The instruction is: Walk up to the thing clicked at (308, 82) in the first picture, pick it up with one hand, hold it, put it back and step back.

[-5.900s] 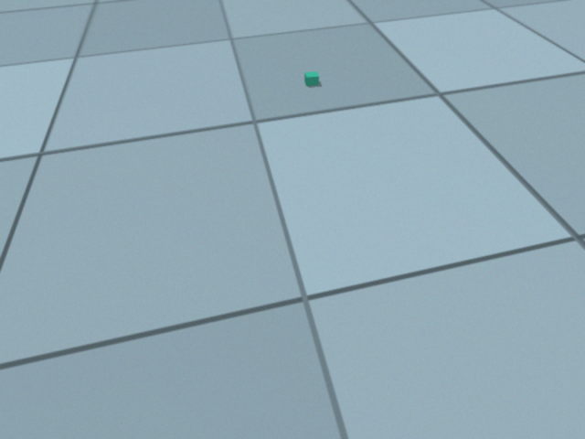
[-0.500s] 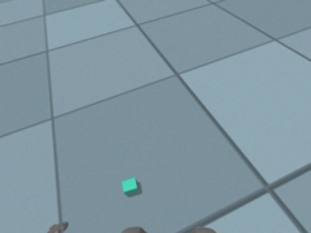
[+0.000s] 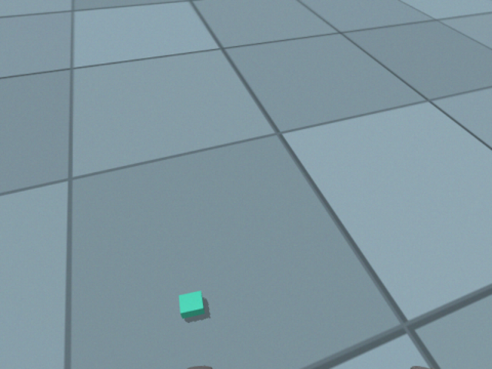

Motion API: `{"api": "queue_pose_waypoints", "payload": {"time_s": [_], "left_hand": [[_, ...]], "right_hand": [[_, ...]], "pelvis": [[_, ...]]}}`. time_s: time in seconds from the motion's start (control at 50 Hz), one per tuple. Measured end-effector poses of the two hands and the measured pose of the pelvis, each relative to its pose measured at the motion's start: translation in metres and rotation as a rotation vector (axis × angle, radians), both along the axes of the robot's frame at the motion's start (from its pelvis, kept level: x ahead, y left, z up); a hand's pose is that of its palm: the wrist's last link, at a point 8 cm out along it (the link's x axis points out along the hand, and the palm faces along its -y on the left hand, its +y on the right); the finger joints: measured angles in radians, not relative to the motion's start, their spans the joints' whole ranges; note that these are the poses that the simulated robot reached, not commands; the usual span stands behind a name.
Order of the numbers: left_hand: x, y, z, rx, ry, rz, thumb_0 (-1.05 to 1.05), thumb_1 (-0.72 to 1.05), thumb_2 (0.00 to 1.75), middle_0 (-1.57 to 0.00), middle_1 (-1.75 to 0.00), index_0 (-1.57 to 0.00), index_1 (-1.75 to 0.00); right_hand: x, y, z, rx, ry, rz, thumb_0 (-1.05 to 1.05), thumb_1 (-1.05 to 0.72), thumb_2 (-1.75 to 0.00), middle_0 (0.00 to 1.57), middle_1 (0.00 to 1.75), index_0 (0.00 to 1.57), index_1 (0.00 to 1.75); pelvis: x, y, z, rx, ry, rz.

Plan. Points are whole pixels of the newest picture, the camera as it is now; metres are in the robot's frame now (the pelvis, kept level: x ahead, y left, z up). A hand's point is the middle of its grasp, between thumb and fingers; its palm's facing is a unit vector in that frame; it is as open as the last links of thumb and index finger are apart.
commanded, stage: walk up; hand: left
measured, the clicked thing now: (191, 304) +0.46 +0.21 -0.73
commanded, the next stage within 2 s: stand in 1.48 s
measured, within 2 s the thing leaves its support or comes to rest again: neither
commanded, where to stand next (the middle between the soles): +0.10 -0.01 m, yaw +0 degrees
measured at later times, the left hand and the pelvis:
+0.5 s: hand out of the picture +0.11 +0.25 -0.14, palm faces +0.01 -0.94 -0.33, open 7.4 cm; pelvis +0.03 -0.01 +0.02, yaw +1 degrees
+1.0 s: hand out of the picture +0.12 +0.25 -0.14, palm faces +0.00 -0.95 -0.32, open 7.4 cm; pelvis +0.04 +0.00 +0.02, yaw +1 degrees
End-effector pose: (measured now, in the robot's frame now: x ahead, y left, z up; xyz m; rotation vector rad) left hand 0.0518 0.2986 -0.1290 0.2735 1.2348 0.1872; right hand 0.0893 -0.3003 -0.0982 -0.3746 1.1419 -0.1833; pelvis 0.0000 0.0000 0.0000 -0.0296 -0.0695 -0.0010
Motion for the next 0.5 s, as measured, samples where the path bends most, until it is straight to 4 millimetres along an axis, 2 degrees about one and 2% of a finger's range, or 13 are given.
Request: {"api": "queue_pose_waypoints", "payload": {"time_s": [0.14,0.24,0.34,0.5], "left_hand": [[-0.021,0.004,0.015,0.033,0.053,0.046,0.01,0.91,0.90,-0.20,-0.30,-0.21,-0.30],[-0.020,0.003,0.025,0.054,0.070,0.057,0.01,0.91,0.90,-0.20,-0.30,-0.21,-0.30],[-0.002,0.001,0.029,0.055,0.063,0.048,0.01,0.91,0.90,-0.20,-0.30,-0.21,-0.30],[0.047,-0.008,0.029,0.026,-0.006,0.017,0.01,0.91,0.90,-0.20,-0.30,-0.21,-0.30]], "right_hand": [[0.026,0.009,-0.005,0.056,-0.017,0.032,0.00,-0.90,-0.90,0.20,0.30,0.20,0.30],[0.034,0.010,-0.009,0.082,-0.004,0.029,0.00,-0.90,-0.90,0.20,0.30,0.20,0.30],[0.032,0.007,-0.011,0.084,0.033,0.009,0.00,-0.91,-0.90,0.20,0.30,0.20,0.30],[0.024,0.000,-0.006,0.057,0.083,-0.030,0.00,-0.91,-0.90,0.20,0.30,0.20,0.30]], "pelvis": [[0.006,-0.003,0.007,0.008,0.016,0.011],[0.013,-0.006,0.011,0.012,0.025,0.015],[0.022,-0.007,0.015,0.015,0.033,0.016],[0.033,-0.006,0.019,0.019,0.035,0.015]]}}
